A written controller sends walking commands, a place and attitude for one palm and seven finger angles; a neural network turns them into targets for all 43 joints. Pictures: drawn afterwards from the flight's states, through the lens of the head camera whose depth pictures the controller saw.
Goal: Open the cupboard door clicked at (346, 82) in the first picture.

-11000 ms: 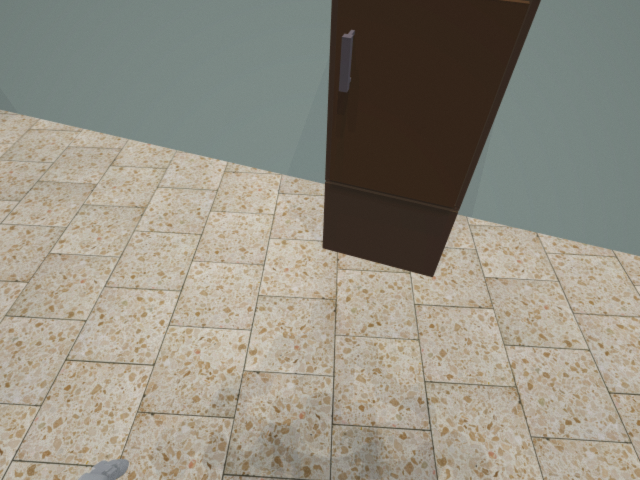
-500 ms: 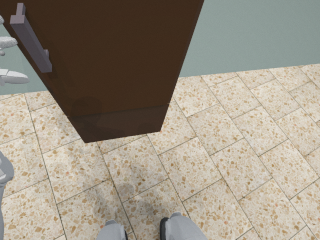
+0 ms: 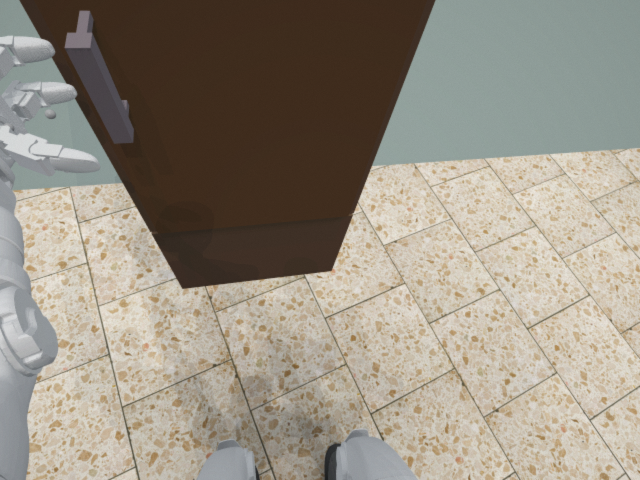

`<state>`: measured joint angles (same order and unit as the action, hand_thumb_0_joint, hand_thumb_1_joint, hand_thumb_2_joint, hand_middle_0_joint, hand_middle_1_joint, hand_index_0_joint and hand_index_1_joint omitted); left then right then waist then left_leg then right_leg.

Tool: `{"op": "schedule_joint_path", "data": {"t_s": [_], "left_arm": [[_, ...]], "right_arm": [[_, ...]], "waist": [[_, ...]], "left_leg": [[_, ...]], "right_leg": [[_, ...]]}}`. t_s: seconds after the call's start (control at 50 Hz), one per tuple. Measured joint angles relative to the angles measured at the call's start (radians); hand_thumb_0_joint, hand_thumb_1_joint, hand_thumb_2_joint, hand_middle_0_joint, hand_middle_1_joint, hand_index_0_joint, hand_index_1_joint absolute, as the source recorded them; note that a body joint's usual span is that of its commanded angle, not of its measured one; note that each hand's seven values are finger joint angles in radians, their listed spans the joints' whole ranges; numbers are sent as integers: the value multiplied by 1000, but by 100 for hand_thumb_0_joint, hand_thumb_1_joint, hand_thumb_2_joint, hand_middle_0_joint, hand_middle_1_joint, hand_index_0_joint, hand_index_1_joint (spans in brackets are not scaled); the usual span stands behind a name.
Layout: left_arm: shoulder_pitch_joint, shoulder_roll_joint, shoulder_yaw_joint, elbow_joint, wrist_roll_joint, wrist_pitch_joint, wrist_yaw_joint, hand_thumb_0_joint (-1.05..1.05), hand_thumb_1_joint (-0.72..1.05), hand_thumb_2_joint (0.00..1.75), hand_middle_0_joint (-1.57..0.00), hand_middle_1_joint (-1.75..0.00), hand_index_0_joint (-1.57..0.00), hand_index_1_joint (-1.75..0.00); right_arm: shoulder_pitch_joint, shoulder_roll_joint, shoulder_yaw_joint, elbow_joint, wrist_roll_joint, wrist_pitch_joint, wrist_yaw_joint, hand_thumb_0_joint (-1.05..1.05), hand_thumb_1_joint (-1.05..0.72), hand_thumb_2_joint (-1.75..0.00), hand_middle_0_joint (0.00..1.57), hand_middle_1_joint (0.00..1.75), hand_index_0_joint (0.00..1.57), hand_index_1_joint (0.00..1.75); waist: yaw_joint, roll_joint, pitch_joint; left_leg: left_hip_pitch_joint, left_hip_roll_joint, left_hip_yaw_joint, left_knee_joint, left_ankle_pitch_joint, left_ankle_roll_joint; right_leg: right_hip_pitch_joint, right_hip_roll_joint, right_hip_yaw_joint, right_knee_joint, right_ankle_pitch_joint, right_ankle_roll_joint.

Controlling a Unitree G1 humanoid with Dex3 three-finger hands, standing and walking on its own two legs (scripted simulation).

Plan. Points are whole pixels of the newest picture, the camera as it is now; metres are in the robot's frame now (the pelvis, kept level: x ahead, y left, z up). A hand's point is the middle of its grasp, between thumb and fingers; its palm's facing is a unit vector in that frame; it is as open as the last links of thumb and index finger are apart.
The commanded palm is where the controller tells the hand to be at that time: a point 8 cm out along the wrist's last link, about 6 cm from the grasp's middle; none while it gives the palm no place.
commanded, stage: move the hooked fingers beside the handle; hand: left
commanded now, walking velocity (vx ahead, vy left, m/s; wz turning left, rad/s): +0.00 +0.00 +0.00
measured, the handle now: (105, 82) +0.57 +0.22 +0.10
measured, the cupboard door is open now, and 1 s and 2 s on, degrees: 0 0 0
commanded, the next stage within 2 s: slide the fingers in behind the handle in 0.14 s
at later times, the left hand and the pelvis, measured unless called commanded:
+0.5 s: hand (65, 115) +0.51 +0.25 +0.10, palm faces +0.04 -1.00 +0.02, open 14.0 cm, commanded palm +0.49 +0.28 +0.09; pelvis +0.00 +0.00 +0.00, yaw +0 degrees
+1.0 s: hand (91, 112) +0.51 +0.22 +0.11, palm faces +0.06 -1.00 +0.01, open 14.0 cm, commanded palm +0.49 +0.25 +0.09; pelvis +0.00 -0.01 +0.00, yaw +0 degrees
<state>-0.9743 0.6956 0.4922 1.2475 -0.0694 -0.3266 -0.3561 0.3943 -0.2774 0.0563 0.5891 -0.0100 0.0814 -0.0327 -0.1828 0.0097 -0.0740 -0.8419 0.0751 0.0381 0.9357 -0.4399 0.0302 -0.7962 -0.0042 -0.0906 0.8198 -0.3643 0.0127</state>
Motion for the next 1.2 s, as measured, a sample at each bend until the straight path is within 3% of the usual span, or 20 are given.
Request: {"op": "schedule_joint_path", "data": {"t_s": [0.16, 0.24, 0.32, 0.44, 0.54, 0.68, 0.86, 1.02, 1.2], "left_arm": [[2, 9, 6, -2, -21, 0, -20, -1, -50, 30, -30, -120, -30, -120], [-14, 38, 7, 38, -6, 28, -24, -1, -50, 30, -30, -120, -30, -120], [-1, 49, 20, 10, 2, 10, -19, -1, -50, 30, -30, -120, -30, -120], [-1, 10, -1, -18, -36, -10, -31, -1, -50, 30, -30, -120, -30, -120], [-16, -7, -27, 5, -10, 35, -6, -1, -51, 30, -30, -120, -30, -120], [4, -58, -17, -37, -16, -15, 49, -1, -50, 30, -30, -120, -30, -120], [15, -58, -11, -35, -3, -4, 63, -1, -50, 30, -30, -120, -31, -120], [51, -124, -56, -82, -35, -11, 69, -1, -50, 30, -30, -120, -30, -120], [50, -173, -65, -72, -13, -23, 141, -1, -51, 30, -29, -120, -30, -120]], "right_arm": [[32, -1, 2, 19, 2, 8, 1, 0, -90, -90, 21, 30, 21, 30], [41, -5, 6, 15, 6, 9, -5, 0, -90, -90, 21, 30, 21, 30], [50, -9, 1, 11, 1, 4, -6, 0, -90, -90, 21, 30, 21, 30], [57, -10, -7, 31, 0, 8, 0, 0, -90, -90, 21, 30, 21, 30], [48, -10, -7, 23, -1, 5, -1, 0, -90, -90, 21, 30, 21, 30], [36, 2, -10, 20, -8, -6, 14, 0, -90, -90, 21, 30, 21, 30], [34, 11, -6, 7, -5, -5, 18, 0, -90, -90, 21, 30, 21, 30], [43, 11, -21, 29, -4, 2, 27, 0, -90, -90, 21, 30, 21, 30], [21, 9, -28, 27, -8, -10, 32, 0, -90, -90, 21, 30, 20, 30]], "waist": [[2, 4, -3], [-12, 3, 3], [-17, 1, 7], [-5, 1, -1], [-12, 5, -1], [-7, 8, -9], [-5, 10, -9], [19, 14, -21], [14, 13, -19]], "left_leg": [[-2, 4, 4, -4, 4, -2], [-9, 5, -1, -1, 6, -3], [-21, 9, -1, 3, 7, -5], [-20, 9, -5, 4, 6, -6], [-20, 4, -9, 3, 6, -5], [-12, 6, 0, 2, 1, -6], [-4, 8, 6, -3, -1, -7], [19, 5, 0, -11, -3, -10], [31, 1, 0, -11, 2, -11]], "right_leg": [[-6, 5, 4, -2, 4, -3], [-10, 6, 0, 0, 5, -5], [-24, 9, 1, 3, 8, -7], [-19, 10, -2, 0, 7, -8], [-17, 6, -7, 0, 5, -6], [-17, 7, 4, 6, 1, -6], [-14, 9, 10, 7, -3, -7], [13, 8, 4, -3, -7, -8], [20, 4, 5, 7, -8, -10]]}}
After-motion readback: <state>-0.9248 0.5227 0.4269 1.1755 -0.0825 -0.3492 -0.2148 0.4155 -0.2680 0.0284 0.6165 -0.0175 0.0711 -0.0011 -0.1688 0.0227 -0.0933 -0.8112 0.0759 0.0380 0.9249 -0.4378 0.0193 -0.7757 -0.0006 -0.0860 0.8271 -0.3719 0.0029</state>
